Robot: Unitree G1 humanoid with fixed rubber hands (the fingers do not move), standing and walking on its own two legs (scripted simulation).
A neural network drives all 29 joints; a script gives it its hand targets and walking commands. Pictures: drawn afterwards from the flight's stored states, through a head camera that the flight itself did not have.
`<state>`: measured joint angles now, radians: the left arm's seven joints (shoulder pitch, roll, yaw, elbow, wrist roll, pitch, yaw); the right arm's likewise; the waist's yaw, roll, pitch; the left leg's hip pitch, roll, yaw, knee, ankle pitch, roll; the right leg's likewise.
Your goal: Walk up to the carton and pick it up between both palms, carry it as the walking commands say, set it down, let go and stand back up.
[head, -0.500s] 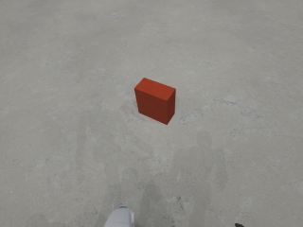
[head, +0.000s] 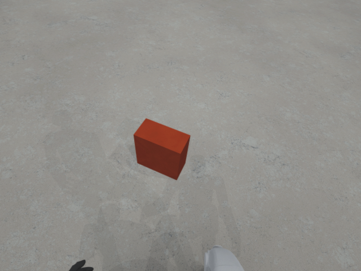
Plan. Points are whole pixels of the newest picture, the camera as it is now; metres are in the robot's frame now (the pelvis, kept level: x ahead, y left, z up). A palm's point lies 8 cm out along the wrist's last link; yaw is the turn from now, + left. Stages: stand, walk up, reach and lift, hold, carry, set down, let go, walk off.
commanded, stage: walk up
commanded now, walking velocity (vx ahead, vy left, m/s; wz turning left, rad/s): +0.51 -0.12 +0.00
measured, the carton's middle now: (161, 150) +0.85 +0.02 -0.64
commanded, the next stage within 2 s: none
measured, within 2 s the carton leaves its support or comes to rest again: neither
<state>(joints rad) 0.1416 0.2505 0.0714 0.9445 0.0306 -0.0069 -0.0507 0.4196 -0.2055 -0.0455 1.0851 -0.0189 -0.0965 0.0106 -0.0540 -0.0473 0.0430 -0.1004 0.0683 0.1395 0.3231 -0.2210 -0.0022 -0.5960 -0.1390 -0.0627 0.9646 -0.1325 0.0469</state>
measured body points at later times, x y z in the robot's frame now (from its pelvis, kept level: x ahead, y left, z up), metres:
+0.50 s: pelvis +0.21 -0.04 +0.00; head +0.25 -0.08 +0.45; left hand +0.18 +0.22 -0.13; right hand +0.29 -0.29 -0.16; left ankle +0.27 +0.13 -0.68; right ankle +0.22 -0.16 -0.75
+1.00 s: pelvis +0.34 +0.02 +0.00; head +0.37 +0.05 +0.45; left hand +0.41 +0.26 -0.17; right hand +0.31 -0.22 -0.13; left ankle +0.33 +0.14 -0.75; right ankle +0.38 -0.14 -0.71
